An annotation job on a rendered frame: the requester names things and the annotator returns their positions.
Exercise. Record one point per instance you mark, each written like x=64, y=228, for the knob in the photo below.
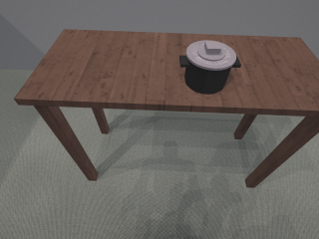
x=212, y=47

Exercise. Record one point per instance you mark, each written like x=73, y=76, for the pot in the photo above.
x=204, y=81

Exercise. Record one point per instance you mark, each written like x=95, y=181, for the table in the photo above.
x=127, y=70

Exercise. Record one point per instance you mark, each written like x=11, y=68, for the lid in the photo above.
x=197, y=55

